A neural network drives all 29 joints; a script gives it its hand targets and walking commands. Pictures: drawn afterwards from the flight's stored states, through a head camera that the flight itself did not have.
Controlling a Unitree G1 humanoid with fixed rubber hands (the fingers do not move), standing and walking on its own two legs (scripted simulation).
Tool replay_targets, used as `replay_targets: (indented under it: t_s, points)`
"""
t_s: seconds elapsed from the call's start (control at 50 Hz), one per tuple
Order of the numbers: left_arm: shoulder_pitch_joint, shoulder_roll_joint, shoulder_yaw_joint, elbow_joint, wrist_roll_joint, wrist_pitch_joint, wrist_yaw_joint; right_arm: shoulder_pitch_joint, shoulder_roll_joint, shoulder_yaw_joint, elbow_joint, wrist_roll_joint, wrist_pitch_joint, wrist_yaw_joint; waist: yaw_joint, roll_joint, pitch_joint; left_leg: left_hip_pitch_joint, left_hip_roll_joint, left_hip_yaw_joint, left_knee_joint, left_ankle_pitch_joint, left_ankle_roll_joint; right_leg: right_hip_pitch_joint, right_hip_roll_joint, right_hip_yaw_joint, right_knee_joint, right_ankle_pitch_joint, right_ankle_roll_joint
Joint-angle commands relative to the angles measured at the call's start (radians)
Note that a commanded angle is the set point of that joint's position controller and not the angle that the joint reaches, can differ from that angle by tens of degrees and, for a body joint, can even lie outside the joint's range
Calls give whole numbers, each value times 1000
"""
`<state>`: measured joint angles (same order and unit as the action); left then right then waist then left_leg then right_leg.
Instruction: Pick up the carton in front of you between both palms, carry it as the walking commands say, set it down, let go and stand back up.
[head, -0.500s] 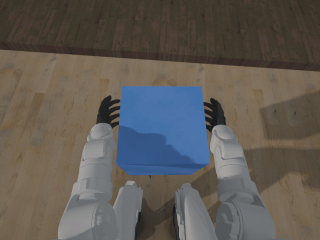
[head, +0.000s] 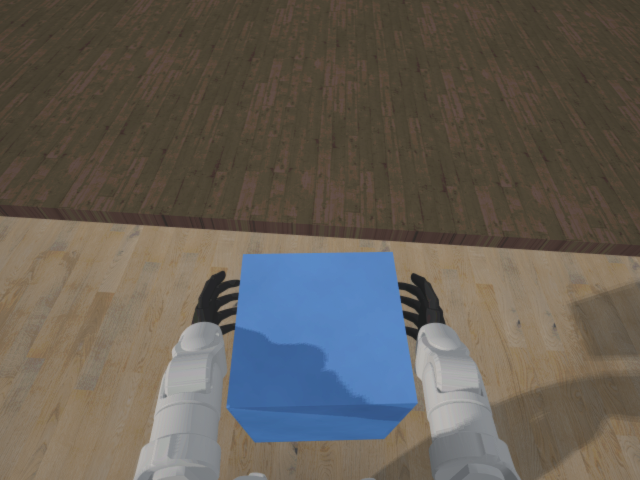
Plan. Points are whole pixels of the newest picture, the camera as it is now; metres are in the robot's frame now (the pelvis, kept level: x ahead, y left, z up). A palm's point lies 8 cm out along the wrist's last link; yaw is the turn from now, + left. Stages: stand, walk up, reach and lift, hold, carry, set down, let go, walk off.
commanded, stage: reach and lift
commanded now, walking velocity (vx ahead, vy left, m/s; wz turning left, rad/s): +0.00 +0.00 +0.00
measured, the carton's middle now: (319, 353) +0.30 +0.01 -0.09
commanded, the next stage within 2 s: hold in 1.20 s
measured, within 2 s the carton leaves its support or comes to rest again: neither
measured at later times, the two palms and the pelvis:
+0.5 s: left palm (203, 308) +0.29 +0.15 +0.05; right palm (449, 320) +0.29 -0.15 +0.05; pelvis -0.01 +0.00 +0.03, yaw -1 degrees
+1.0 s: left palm (197, 301) +0.30 +0.15 +0.06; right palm (448, 309) +0.30 -0.14 +0.06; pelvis +0.01 +0.00 +0.03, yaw +0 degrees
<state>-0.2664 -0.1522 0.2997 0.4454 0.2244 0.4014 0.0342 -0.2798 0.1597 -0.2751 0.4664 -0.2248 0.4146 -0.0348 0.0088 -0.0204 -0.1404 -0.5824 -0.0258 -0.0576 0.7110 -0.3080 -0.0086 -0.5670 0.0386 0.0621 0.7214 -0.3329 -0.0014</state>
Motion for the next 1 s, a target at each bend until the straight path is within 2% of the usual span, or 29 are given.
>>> replay_targets:
  t_s: [0.0, 0.08, 0.1, 0.12, 0.14, 0.16, 0.22, 0.24, 0.26, 0.3, 0.32, 0.34, 0.36, 0.4, 0.42, 0.44, 0.46, 0.48, 0.52, 0.54, 0.56, 0.58, 0.62, 0.64, 0.66, 0.68, 0.72, 0.76, 0.98]
  points:
    - [-509, -967, -637, -6, -192, 33, -262, -461, 1025, 594, 13, 193, 15, 239, 3, 27, -345, 358, -69, -16, -132, 266, 18, 225, 57, 35, -151, 264, 5]
    - [-390, -977, -587, 12, -158, 104, -275, -493, 995, 601, -78, 198, 68, 256, 22, -6, -243, 372, -66, -21, -234, 340, 10, 348, 54, 45, -254, 344, 5]
    - [-429, -975, -612, -11, -167, 125, -283, -442, 988, 568, -50, 168, 97, 252, -18, 5, -135, 396, -59, -22, -261, 268, 13, 334, 58, 40, -282, 273, -2]
    - [-406, -985, -528, 35, -122, 143, -287, -477, 959, 524, -32, 148, 117, 256, 26, -4, -100, 429, -59, -35, -281, 200, 21, 299, 51, 38, -313, 153, -4]
    - [-495, -981, -555, 30, -146, 148, -291, -526, 948, 494, -43, 140, 112, 262, -38, 1, -112, 431, -44, -28, -286, 166, 22, 307, 50, 36, -320, 160, -12]
    - [-471, -955, -540, 10, -138, 163, -286, -455, 962, 515, 1, 134, 136, 268, 10, 45, -46, 402, -65, -7, -311, 127, 6, 360, 38, 38, -331, 171, -16]
    - [-490, -1000, -501, 49, -145, 188, -285, -481, 928, 458, 2, 106, 161, 276, -56, 32, -26, 436, -52, -16, -329, 73, 2, 340, 54, 22, -360, 84, -16]
    - [-520, -965, -487, 21, -101, 186, -283, -543, 936, 457, -4, 106, 166, 286, 6, 54, -32, 440, -37, -14, -340, 122, 12, 368, 39, 21, -348, 130, -19]
    - [-583, -980, -501, -8, -133, 185, -278, -563, 940, 469, -38, 124, 156, 282, -33, 38, -48, 462, -40, -26, -325, 120, 18, 379, 32, 36, -339, 134, -31]
    - [-560, -999, -498, -41, -135, 189, -268, -535, 952, 484, -48, 118, 161, 292, -5, 46, -132, 497, -44, -23, -322, 211, 8, 405, 39, 40, -338, 220, -21]
    - [-531, -984, -515, -42, -155, 192, -276, -533, 947, 494, -85, 127, 158, 292, -46, 1, -163, 502, -46, -30, -335, 244, 7, 437, 57, 19, -351, 232, -14]
    - [-511, -996, -505, -24, -105, 190, -281, -581, 999, 520, -97, 146, 164, 295, 35, 35, -113, 500, -56, -6, -329, 194, 17, 424, 40, 39, -353, 194, -8]
    - [-525, -969, -495, -42, -142, 194, -286, -536, 967, 491, -59, 137, 172, 293, -23, 8, -81, 458, -58, -9, -335, 151, 16, 428, 42, 31, -365, 155, -11]
    - [-487, -968, -449, 40, -90, 192, -290, -611, 944, 469, -73, 123, 162, 295, 32, -15, -56, 460, -45, -14, -353, 91, 28, 420, 48, 27, -364, 86, -7]
    - [-535, -972, -445, 49, -78, 198, -290, -592, 922, 461, -56, 123, 155, 284, -10, 49, -33, 470, -68, 13, -335, 92, 14, 436, 20, 47, -380, 119, -23]
    - [-537, -948, -471, -28, -87, 179, -290, -595, 961, 471, -46, 115, 164, 297, 37, -12, -54, 492, -52, 9, -349, 96, 30, 387, 44, 18, -369, 91, 0]
    - [-536, -977, -458, 20, -72, 189, -286, -618, 960, 463, -31, 107, 151, 297, 6, 44, -72, 458, -63, -3, -342, 142, 19, 450, 36, 52, -361, 154, -13]
    - [-543, -983, -472, -66, -107, 174, -284, -594, 964, 470, -68, 122, 146, 304, 9, 9, -116, 520, -47, -25, -335, 219, 19, 419, 61, 16, -329, 174, -6]
    - [-540, -946, -413, 39, -77, 179, -297, -607, 951, 457, -73, 113, 132, 293, 8, 21, -80, 477, -57, 15, -309, 181, 21, 383, 33, 49, -356, 177, -14]
    - [-534, -981, -479, -19, -117, 171, -299, -575, 970, 481, -88, 101, 144, 287, -38, -21, -132, 570, -53, -8, -332, 224, 25, 393, 68, 22, -339, 215, 7]
    - [-567, -983, -482, 15, -119, 167, -303, -608, 968, 464, -43, 118, 136, 281, 18, -6, -148, 530, -61, -6, -309, 211, 23, 432, 41, 39, -342, 202, -4]
    - [-595, -994, -507, -9, -129, 163, -307, -643, 977, 514, -121, 123, 121, 280, -29, -46, -174, 557, -63, -7, -299, 266, 15, 410, 54, 19, -348, 211, 1]
    - [-573, -988, -528, -17, -144, 166, -293, -615, 987, 503, -103, 156, 123, 281, -12, 48, -211, 579, -48, -16, -330, 326, 20, 439, 55, 28, -335, 318, -5]
    - [-478, -943, -499, -34, -115, 178, -292, -596, 986, 525, -126, 162, 144, 280, 39, 2, -185, 543, -59, -8, -344, 292, 19, 508, 61, 18, -341, 292, 14]
    - [-567, -947, -508, -57, -124, 182, -298, -544, 944, 454, -57, 118, 155, 277, -50, 26, -103, 515, -66, -7, -316, 215, 14, 427, 50, 37, -367, 211, -14]
    - [-490, -979, -547, -78, -137, 184, -296, -531, 973, 529, -106, 153, 160, 274, 37, 25, -154, 574, -55, -14, -345, 267, 15, 465, 50, 27, -366, 253, -5]
    - [-496, -948, -482, -46, -97, 214, -297, -522, 935, 454, -82, 102, 184, 280, -21, 45, -140, 545, -52, -25, -346, 275, 7, 467, 49, 32, -367, 251, -6]
    - [-497, -948, -518, -62, -129, 215, -302, -539, 936, 478, -91, 130, 184, 289, 5, 9, -141, 554, -53, -12, -368, 228, 5, 481, 61, 10, -384, 198, -10]
    - [-449, -963, -566, -186, -173, 232, -274, -467, 916, 540, -210, 183, 211, 284, -13, 35, -134, 612, -45, -26, -378, 311, 8, 511, 50, 23, -382, 314, -6]
